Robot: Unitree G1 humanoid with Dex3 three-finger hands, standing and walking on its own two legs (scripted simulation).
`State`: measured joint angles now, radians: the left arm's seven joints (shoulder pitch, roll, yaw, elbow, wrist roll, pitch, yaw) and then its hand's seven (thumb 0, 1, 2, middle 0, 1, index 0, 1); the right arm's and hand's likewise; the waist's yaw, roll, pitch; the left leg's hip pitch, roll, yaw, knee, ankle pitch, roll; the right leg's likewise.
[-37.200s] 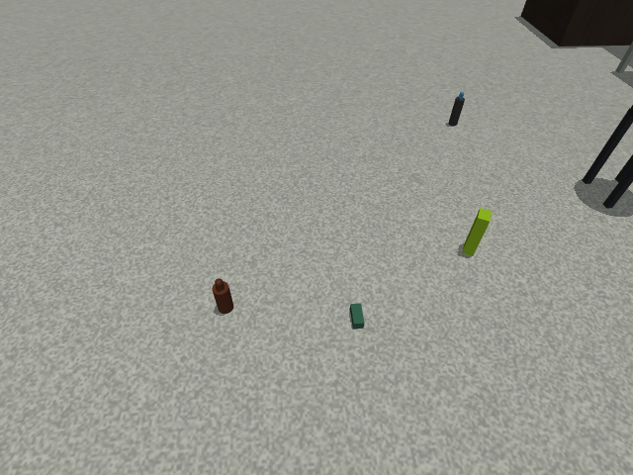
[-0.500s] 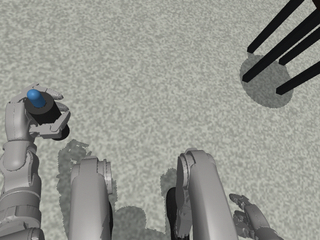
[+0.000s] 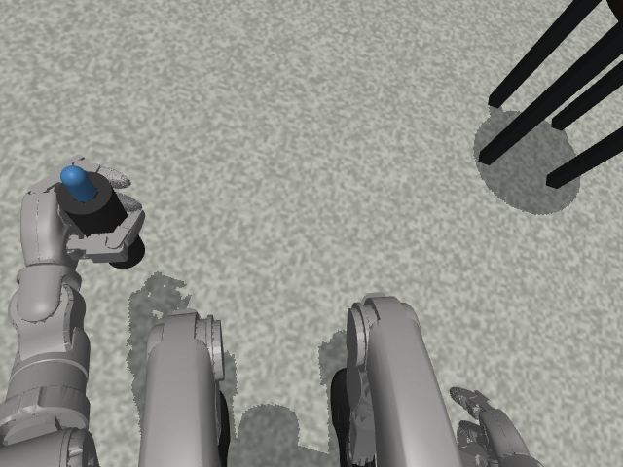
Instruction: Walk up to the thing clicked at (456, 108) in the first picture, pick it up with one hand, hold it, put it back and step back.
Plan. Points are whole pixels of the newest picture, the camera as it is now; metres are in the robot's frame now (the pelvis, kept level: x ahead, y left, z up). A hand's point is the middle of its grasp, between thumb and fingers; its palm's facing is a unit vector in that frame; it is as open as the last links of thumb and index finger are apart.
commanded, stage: lift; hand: left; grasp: from the side
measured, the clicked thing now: (103, 219) +0.43 +0.22 -0.05
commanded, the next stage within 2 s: hold in 2.00 s
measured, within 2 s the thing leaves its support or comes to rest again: neither
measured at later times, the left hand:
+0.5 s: hand (70, 198) +0.41 +0.21 +0.05, palm faces +0.07 -1.00 -0.05, open 7.0 cm
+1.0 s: hand out of the picture +0.38 +0.20 +0.23, palm faces +0.11 -0.99 -0.05, open 7.0 cm
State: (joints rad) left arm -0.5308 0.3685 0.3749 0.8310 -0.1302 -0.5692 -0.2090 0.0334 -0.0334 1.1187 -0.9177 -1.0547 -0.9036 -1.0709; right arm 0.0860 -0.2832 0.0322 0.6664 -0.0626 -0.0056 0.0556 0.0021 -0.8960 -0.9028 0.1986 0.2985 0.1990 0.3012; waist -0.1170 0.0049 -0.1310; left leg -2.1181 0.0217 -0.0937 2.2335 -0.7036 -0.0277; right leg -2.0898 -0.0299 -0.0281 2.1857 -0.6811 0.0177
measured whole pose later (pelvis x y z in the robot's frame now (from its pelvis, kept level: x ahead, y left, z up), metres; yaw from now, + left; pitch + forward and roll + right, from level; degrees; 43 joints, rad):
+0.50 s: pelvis +0.01 +0.00 +0.07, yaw +1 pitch +34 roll -3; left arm -0.35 0.32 0.30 0.50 -0.19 -0.43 -0.18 0.03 -0.03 1.12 -0.91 -1.08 -0.90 -1.08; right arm 0.10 -0.27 0.01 0.61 0.00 -0.04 0.01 0.00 -0.90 -0.90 0.20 0.30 0.20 0.30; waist -0.08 0.02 -0.18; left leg -1.93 0.03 -0.07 2.02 -0.69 -0.02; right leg -1.90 -0.03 -0.03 1.98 -0.67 0.02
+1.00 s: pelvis +0.04 +0.01 +0.22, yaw +2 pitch +25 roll -3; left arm -0.12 0.25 0.16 0.31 -0.17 -0.30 -0.07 0.03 -0.03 1.12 -0.90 -1.08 -0.90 -1.08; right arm 0.16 -0.23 0.02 0.61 0.03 -0.06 -0.04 0.01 -0.88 -0.90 0.20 0.30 0.20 0.30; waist -0.04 0.02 -0.18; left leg -1.34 0.04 -0.05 1.53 -0.62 -0.01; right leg -1.31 -0.03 -0.04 1.48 -0.60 0.02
